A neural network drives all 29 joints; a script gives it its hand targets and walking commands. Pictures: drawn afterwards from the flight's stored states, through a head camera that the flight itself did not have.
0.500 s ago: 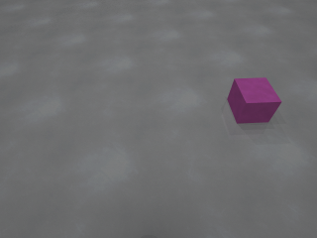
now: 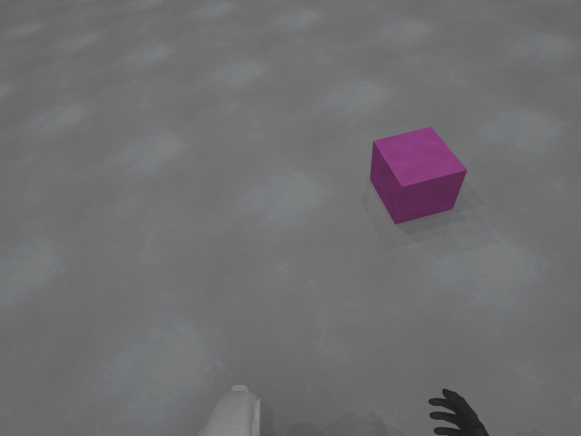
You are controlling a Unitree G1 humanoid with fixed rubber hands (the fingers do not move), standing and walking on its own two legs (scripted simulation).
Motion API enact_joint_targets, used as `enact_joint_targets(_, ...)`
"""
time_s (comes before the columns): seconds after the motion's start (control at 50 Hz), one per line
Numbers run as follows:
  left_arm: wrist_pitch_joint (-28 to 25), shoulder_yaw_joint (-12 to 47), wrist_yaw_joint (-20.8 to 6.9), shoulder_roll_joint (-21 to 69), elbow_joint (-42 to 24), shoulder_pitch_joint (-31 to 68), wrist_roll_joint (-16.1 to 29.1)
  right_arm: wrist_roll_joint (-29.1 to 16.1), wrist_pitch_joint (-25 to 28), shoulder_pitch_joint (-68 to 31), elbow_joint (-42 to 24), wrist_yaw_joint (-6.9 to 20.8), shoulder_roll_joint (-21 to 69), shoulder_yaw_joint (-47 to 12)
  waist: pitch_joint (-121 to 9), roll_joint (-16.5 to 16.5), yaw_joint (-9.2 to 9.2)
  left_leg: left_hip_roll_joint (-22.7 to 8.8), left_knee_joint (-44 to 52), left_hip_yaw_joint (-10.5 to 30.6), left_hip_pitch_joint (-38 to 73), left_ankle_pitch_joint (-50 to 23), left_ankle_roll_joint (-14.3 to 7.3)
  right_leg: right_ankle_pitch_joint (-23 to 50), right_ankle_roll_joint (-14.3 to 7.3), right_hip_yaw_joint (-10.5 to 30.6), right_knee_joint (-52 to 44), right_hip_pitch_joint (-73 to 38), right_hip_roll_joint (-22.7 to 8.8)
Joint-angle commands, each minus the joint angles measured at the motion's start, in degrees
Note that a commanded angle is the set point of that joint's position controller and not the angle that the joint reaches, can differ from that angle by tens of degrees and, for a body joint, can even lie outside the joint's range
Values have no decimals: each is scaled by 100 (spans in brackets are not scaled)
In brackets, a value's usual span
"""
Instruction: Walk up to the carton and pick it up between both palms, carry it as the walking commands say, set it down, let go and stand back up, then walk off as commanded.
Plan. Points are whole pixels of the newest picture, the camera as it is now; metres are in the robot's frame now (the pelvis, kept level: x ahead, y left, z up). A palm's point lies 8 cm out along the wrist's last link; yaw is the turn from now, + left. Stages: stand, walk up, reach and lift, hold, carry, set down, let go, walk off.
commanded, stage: walk up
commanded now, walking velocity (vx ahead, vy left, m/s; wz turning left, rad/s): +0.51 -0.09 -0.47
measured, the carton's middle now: (413, 175) +1.22 -0.35 -0.67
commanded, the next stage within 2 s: none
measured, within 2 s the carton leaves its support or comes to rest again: neither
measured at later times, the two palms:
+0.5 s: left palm (237, 246) +0.47 +0.17 -0.11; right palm (530, 432) +0.17 -0.29 -0.12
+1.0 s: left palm (277, 246) +0.47 +0.09 -0.10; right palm (524, 215) +0.57 -0.41 -0.14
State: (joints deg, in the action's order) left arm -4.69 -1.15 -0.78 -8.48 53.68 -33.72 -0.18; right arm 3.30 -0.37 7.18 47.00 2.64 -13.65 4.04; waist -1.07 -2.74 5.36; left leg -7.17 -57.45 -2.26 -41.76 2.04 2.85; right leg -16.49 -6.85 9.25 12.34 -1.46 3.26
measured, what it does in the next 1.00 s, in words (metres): walks ahead: left foot, then right foot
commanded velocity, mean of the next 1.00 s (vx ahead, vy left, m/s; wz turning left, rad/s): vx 0.48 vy -0.12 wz -0.26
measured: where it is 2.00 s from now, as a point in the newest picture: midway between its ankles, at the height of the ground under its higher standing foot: (389, 298)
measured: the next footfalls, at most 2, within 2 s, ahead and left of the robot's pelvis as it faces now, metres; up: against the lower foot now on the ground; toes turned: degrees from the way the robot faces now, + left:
left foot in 0.18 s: +0.27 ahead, +0.13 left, +0.00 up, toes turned +2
right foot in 0.62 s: +0.45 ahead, -0.24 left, +0.00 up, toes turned -17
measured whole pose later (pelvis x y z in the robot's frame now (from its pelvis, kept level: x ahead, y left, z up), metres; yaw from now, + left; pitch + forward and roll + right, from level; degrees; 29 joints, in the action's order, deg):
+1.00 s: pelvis +0.50 -0.16 +0.00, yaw -14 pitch +1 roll +3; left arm -5.6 -0.9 -0.1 -9.3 60.0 -29.1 -0.9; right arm 2.1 -0.2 7.6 52.7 2.6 -12.6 4.3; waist 0.6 -2.6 3.8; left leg -6.0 -53.5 -5.2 -37.2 3.5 3.1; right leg -14.5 -1.4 -3.3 16.0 2.5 -2.4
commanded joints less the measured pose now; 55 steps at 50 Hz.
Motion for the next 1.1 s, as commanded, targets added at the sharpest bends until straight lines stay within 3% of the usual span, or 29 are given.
enact_joint_targets(0.0, -18, -157, 99, -623, 104, -723, -44, -112, 256, -1542, -865, -58, -91, 8, 791, 1326, 321, 315, 1031, -472, -921, 324, -32, 3851, 183, 586, 221, -440, -953)
enact_joint_targets(0.04, 58, -165, 96, -707, 95, -535, -71, -243, 301, -1683, -984, -161, -110, -3, 648, 1469, 281, 643, 2029, -716, 43, 586, -124, 4248, 32, 221, 441, -217, -718)
enact_joint_targets(0.08, 51, -179, 100, -886, 99, -359, -97, -304, 368, -936, -819, -291, -225, 74, 65, 1427, -13, 1058, 2529, -770, 1741, 516, -283, 5915, 162, 393, 1167, 126, -789)
enact_joint_targets(0.1, -1, -257, 96, -1090, 64, -188, -106, -355, 428, -104, -620, -382, -368, 147, -524, 1487, -368, 868, 2660, -542, 2761, 228, -440, 5909, 229, 419, 1828, 176, -795)
enact_joint_targets(0.12, -17, -289, 72, -1153, -25, 70, -25, -335, 467, 883, -351, -458, -517, 229, -1066, 1209, -839, 553, 2919, -358, 4346, -409, -612, 5391, 408, 257, 2964, 954, -628)
enact_joint_targets(0.14, -73, -292, 23, -1075, -290, 337, 52, -185, 531, 2095, -162, -571, -1000, 344, -2030, 540, -1396, -876, 3000, 1014, 6343, -240, -981, 2597, 469, 145, 4646, 2223, -394)
enact_joint_targets(0.16, -70, -232, 27, -687, -524, 103, -8, -161, 524, 2630, -37, -643, -1652, 449, -2596, -850, -1131, -2877, 2859, 3463, 7316, -1677, -1305, -1985, 511, -40, 6194, 3507, 50)
enact_joint_targets(0.18, 13, -300, 35, -859, -528, 142, 57, -226, 421, 2223, 59, -690, -1573, 395, -2137, -365, -909, -2686, 3050, 3419, 6467, -2294, -1511, -1098, 548, 120, 6915, 3436, -206)
enact_joint_targets(0.2, 51, -324, -2, -909, -537, 617, -14, -236, 388, 1997, 94, -695, -1318, 348, -1586, -260, -957, -2355, 3354, 3020, 5781, -1797, -1602, -545, 599, -136, 7114, 3757, -253)
enact_joint_targets(0.22, 84, -364, -64, -955, -493, 1035, -95, -218, 412, 1788, 119, -691, -963, 226, -1069, 120, -948, -2104, 3567, 2491, 4948, -1414, -1518, -168, 652, -206, 7097, 3831, -448)
enact_joint_targets(0.24, 157, -387, -117, -849, -408, 1038, -116, -206, 445, 1375, 163, -658, -652, 123, -414, 265, -654, -1839, 3825, 1847, 4029, -1070, -1382, 1, 700, -275, 7026, 3734, -626)
enact_joint_targets(0.28, 299, -342, -242, -563, -258, 985, -193, -171, 541, 1089, 267, -557, -265, -11, 248, -242, -347, -1254, 4152, 847, 2928, -600, -1103, 220, 722, -395, 6644, 3539, -738)
enact_joint_targets(0.38, 468, -143, -532, -267, -497, 1992, -150, -127, 649, 1458, 464, -414, -514, -9, 761, -999, -405, -818, 4603, -447, 1935, 390, -618, 1143, 758, -1121, 4127, 3208, -771)
enact_joint_targets(0.46, 437, -112, -691, -468, -867, 3068, -179, -200, 568, 1832, 575, -446, -959, 122, 797, -818, -638, -1108, 4782, -504, 2415, 274, -599, 1038, 805, -1469, 2593, 2814, -848)
enact_joint_targets(0.52, 381, -158, -654, -641, -935, 3069, -201, -231, 563, 1830, 587, -427, -1241, 223, 619, -673, -597, -1310, 4594, -615, 2873, -143, -579, 970, 747, -1520, 2021, 2353, -856)
enact_joint_targets(0.56, 338, -270, -557, -891, -823, 2501, -239, -250, 513, 1870, 657, -399, -1161, 178, 343, -360, -393, -1259, 3678, -802, 2896, -878, -527, 713, 638, -1652, 1696, 1461, -692)
enact_joint_targets(0.58, 261, -387, -444, -1156, -487, 1686, -269, -221, 502, 1863, 589, -352, -1042, 149, -193, 62, -101, -902, 2483, -1011, 2718, -762, -425, 375, 513, -1736, 1518, 438, -519)
enact_joint_targets(0.6, 150, -538, -303, -1679, -92, 551, -288, -186, 497, 1948, 441, -269, -651, 55, -1153, 933, 275, -417, 680, -1049, 1817, 1074, -271, -367, 197, -570, 1208, -1031, -1424)
enact_joint_targets(0.62, 82, -647, -142, -2230, 49, 66, -302, -176, 486, 1996, 147, -202, -114, -80, -1613, 2297, 188, 217, -1002, -639, 392, 3318, -156, -207, -118, 2070, 379, -1949, -2969)
enact_joint_targets(0.64, 71, -633, -19, -2086, 45, 260, -215, -137, 465, 1526, 182, -243, -471, 65, -1460, 1644, 236, 0, -1607, 116, 146, 2754, -246, 151, -339, 2158, 185, -1254, -2940)
enact_joint_targets(0.66, 25, -474, -12, -1722, -74, 968, -176, -91, 467, 1349, 219, -200, -460, 73, -866, 1004, -57, -342, -1636, 250, 100, 2270, -292, 534, -120, 1301, 251, -406, -2598)
enact_joint_targets(0.68, -36, -346, 11, -1362, -148, 1390, -157, -108, 485, 1431, 362, -173, -311, 88, -464, 751, -323, -391, -1471, 256, 210, 1807, -331, 1477, -6, 704, 398, -68, -2196)
enact_joint_targets(0.72, -140, -238, -2, -1045, -169, 1703, -128, -70, 385, 1643, 604, -139, -298, 137, -131, 839, -603, -374, -1028, 144, 682, 1414, -272, 2506, 182, 120, 264, 606, -1902)
enact_joint_targets(0.78, -271, -227, -24, -957, 102, 1212, -139, -150, 174, 1700, 805, -109, -25, 110, -107, 713, -672, -141, -917, 11, 720, 1043, -198, 3587, 405, -267, 382, 573, -1879)
enact_joint_targets(0.86, -193, -145, 40, -870, 279, 847, -71, -135, 43, 883, 563, -22, -28, 64, 291, 1256, -552, -50, -350, -103, 293, 325, -39, 2949, 513, -517, 71, 700, -1734)
enact_joint_targets(0.94, -181, -95, 127, -779, 408, 307, -50, -117, 59, -70, 291, 1, 49, 19, 673, 1049, -324, 60, 579, -240, -42, 2, 84, 3192, 277, -508, -56, 387, -1844)
enact_joint_targets(1.0, -120, -144, 115, -806, 516, 540, -38, -244, 159, -383, 111, -4, 79, -62, 681, 1764, -400, 293, 1816, -575, 1046, -124, -18, 1972, 227, -1304, -298, 760, -1235)
enact_joint_targets(1.04, -101, -158, 151, -861, 648, 29, -83, -235, 216, -782, 57, -69, 51, -40, 868, 1211, -50, 381, 2123, -720, 1226, 214, -125, 2739, 99, -1092, -176, 537, -1584)
enact_joint_targets(1.08, -81, -204, 205, -899, 752, 9, -125, -227, 299, -456, 113, -147, 40, 14, 699, 966, -241, 417, 2618, -539, 1455, 417, -301, 3797, 237, -989, 437, 81, -1672)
